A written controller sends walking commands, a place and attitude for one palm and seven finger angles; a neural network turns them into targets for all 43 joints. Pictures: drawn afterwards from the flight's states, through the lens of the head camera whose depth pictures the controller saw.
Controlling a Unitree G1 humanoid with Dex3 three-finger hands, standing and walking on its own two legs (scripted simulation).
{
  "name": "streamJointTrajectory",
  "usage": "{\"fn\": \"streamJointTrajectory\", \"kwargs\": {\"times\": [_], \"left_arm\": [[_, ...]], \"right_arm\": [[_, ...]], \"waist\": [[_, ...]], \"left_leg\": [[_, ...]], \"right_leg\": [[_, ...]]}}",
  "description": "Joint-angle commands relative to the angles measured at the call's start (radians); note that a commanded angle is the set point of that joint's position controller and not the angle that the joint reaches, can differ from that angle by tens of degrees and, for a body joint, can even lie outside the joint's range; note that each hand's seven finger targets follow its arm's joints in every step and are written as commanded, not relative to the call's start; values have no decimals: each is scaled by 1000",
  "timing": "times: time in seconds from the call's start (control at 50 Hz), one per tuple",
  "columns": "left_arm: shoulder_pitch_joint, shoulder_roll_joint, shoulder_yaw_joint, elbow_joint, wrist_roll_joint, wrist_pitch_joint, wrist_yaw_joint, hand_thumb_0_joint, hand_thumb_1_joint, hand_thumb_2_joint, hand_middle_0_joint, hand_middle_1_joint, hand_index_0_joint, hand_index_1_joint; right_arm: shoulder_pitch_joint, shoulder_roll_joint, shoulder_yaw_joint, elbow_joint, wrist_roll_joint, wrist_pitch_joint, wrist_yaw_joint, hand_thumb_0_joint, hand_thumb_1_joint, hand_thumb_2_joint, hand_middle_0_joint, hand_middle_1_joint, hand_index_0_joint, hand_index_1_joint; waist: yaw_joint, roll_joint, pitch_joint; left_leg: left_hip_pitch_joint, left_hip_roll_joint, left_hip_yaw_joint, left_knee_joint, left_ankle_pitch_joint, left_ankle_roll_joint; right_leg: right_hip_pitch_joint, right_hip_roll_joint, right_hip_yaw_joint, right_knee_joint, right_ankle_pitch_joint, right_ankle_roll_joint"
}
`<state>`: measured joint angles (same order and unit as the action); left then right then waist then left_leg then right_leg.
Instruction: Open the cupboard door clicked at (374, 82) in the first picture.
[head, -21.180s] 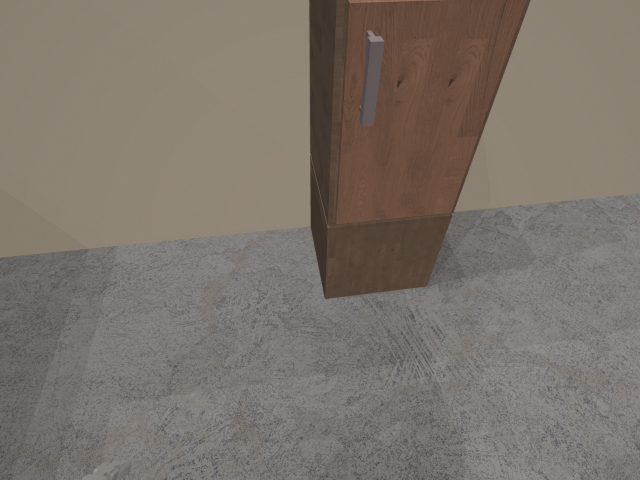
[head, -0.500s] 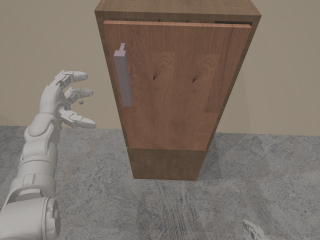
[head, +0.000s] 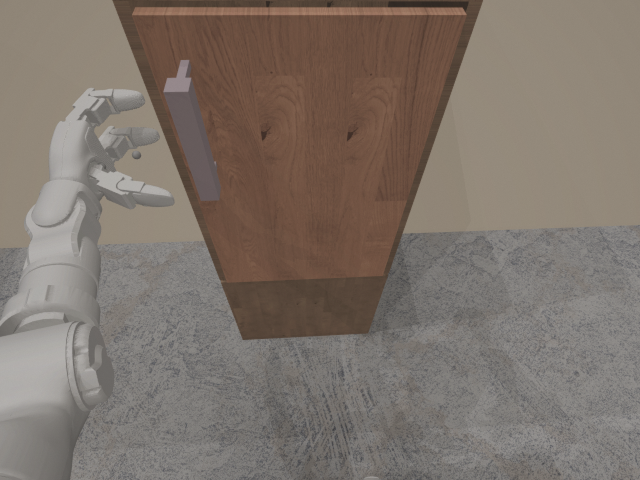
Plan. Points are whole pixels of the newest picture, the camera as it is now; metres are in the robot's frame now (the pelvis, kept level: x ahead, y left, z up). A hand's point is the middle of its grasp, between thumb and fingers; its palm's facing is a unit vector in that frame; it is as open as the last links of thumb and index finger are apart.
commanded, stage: move the hooked fingers beside the handle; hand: left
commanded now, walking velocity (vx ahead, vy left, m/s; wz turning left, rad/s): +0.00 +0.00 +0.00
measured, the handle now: (198, 135) +0.53 +0.14 +0.12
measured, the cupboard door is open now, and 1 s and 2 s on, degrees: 0 0 0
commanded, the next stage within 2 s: slide the fingers in behind the handle in 1.10 s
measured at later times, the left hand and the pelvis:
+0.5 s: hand (134, 155) +0.49 +0.21 +0.13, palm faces +0.04 -1.00 +0.00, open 14.0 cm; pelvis +0.00 +0.01 +0.00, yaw -1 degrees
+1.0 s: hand (140, 152) +0.49 +0.21 +0.13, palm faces +0.02 -1.00 +0.00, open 14.0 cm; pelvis +0.00 +0.02 -0.01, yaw +0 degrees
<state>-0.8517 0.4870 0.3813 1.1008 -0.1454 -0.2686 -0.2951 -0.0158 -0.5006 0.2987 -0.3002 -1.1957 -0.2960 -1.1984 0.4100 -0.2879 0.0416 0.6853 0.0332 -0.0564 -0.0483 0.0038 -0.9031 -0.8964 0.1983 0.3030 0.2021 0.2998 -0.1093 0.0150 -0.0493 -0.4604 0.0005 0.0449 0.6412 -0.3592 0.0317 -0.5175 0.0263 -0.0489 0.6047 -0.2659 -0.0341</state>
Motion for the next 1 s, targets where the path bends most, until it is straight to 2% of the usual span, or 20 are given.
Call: {"fn": "streamJointTrajectory", "kwargs": {"times": [0.0,0.06,0.14,0.18,0.26,0.28,0.34,0.38,0.44,0.48,0.52,0.58,0.62,0.64,0.68,0.76,0.8,0.86,0.96,0.98], "left_arm": [[-496,250,15,-121,-9,-31,-11,0,-500,300,-300,-1200,-300,-1200],[-506,251,9,-131,12,-33,3,0,-500,300,-300,-1200,-300,-1200],[-488,273,46,-195,1,-76,17,0,-500,300,-300,-1200,-300,-1200],[-492,311,77,-199,3,-87,24,0,-500,300,-300,-1200,-300,-1200],[-473,291,55,-183,19,-78,26,0,-500,300,-300,-1200,-300,-1200],[-486,291,46,-174,21,-73,28,0,-500,300,-300,-1200,-300,-1200],[-512,295,43,-173,25,-67,27,0,-500,300,-300,-1200,-300,-1200],[-515,326,69,-169,16,-69,25,0,-500,300,-300,-1200,-300,-1200],[-518,270,29,-210,4,-85,4,0,-500,300,-300,-1200,-300,-1200],[-509,224,-9,-210,1,-83,-5,0,-500,300,-300,-1200,-300,-1200],[-516,172,-44,-183,-12,-66,-15,0,-500,300,-300,-1200,-300,-1200],[-476,195,-7,-146,-23,-36,-7,0,-500,300,-300,-1200,-300,-1200],[-497,157,-39,-182,-19,-35,3,0,-500,300,-300,-1200,-300,-1200],[-495,176,-18,-192,-12,-41,15,0,-500,300,-300,-1200,-300,-1200],[-508,176,-22,-223,-1,-56,40,0,-500,300,-300,-1200,-300,-1200],[-548,211,12,-254,8,-84,71,0,-500,300,-300,-1200,-300,-1200],[-536,285,62,-253,16,-92,77,0,-500,300,-300,-1200,-300,-1200],[-538,209,-7,-244,34,-88,67,0,-500,300,-300,-1200,-300,-1200],[-441,199,13,-211,-4,-58,38,0,-500,300,-300,-1200,-300,-1200],[-434,166,-11,-207,-12,-50,30,0,-500,300,-300,-1200,-300,-1200]], "right_arm": [[92,-157,-61,-81,0,-22,-14,0,-900,-900,200,300,200,300],[107,-154,-61,-87,-7,-14,-6,0,-900,-900,200,300,200,300],[113,-151,-67,-111,-13,-4,3,0,-900,-900,200,300,200,300],[112,-154,-67,-110,-12,3,4,0,-900,-900,200,300,200,300],[101,-149,-65,-120,-8,12,5,0,-900,-900,200,300,200,300],[101,-151,-62,-119,-8,13,4,0,-900,-900,200,300,200,300],[99,-149,-59,-122,-6,16,0,0,-900,-900,200,300,200,300],[106,-153,-61,-119,-7,14,-2,0,-900,-900,200,300,200,300],[99,-146,-61,-125,-6,10,-2,0,-900,-900,200,300,200,300],[97,-145,-61,-117,-6,10,0,0,-900,-900,200,300,200,300],[103,-148,-63,-106,-6,10,3,0,-900,-900,200,300,200,300],[109,-156,-66,-108,-7,17,3,0,-900,-900,200,300,200,300],[101,-147,-63,-113,-8,16,7,0,-900,-900,200,300,200,300],[104,-147,-64,-112,-11,15,10,0,-900,-900,200,300,200,300],[103,-145,-65,-117,-14,16,15,0,-900,-900,200,300,200,300],[103,-143,-67,-115,-17,17,17,0,-900,-900,200,300,200,300],[106,-152,-65,-118,-17,19,12,0,-900,-900,200,300,200,300],[94,-138,-61,-117,-14,18,14,0,-900,-900,200,300,200,300],[105,-150,-69,-119,-10,22,12,0,-900,-900,200,300,200,300],[97,-145,-68,-121,-9,23,12,0,-900,-900,200,300,200,300]], "waist": [[-15,16,-341],[-14,63,-360],[8,37,-460],[9,32,-454],[5,67,-399],[-4,45,-381],[-9,68,-382],[-9,32,-395],[-9,93,-450],[-18,113,-432],[-33,84,-392],[-18,23,-377],[-19,94,-381],[-6,89,-382],[-11,76,-384],[-8,70,-436],[4,54,-451],[-5,133,-437],[6,43,-446],[3,56,-427]], "left_leg": [[63,-4,-45,-50,312,8],[68,-4,-47,-40,326,5],[89,-1,-46,-27,384,4],[76,1,-43,-26,379,5],[71,2,-40,-31,338,7],[53,2,-40,-34,314,10],[58,2,-43,-32,307,9],[54,5,-45,-29,307,9],[118,5,-49,-18,372,4],[152,13,-59,-11,415,-3],[158,19,-69,-12,415,-5],[112,16,-71,-20,384,-4],[145,15,-73,-13,430,-11],[144,18,-80,-12,437,-16],[153,21,-84,-10,445,-18],[168,19,-83,0,470,-20],[151,18,-81,0,473,-15],[177,18,-82,-1,489,-24],[181,29,-85,-3,532,-25],[170,26,-76,-7,518,-23]], "right_leg": [[217,-10,46,-26,340,14],[185,-10,46,-21,332,14],[244,-3,51,2,386,15],[253,-2,53,5,394,15],[205,-2,47,-4,346,13],[204,-2,49,-8,333,15],[195,-2,49,-7,321,13],[209,0,50,-7,329,15],[202,2,48,3,363,12],[155,4,39,4,357,10],[111,8,27,-2,331,12],[131,5,23,0,319,11],[103,2,20,7,324,9],[99,3,17,12,313,8],[89,5,18,14,307,10],[124,7,24,25,336,11],[156,7,26,31,352,8],[117,5,24,29,337,8],[140,11,17,19,358,8],[144,10,19,13,361,9]]}}
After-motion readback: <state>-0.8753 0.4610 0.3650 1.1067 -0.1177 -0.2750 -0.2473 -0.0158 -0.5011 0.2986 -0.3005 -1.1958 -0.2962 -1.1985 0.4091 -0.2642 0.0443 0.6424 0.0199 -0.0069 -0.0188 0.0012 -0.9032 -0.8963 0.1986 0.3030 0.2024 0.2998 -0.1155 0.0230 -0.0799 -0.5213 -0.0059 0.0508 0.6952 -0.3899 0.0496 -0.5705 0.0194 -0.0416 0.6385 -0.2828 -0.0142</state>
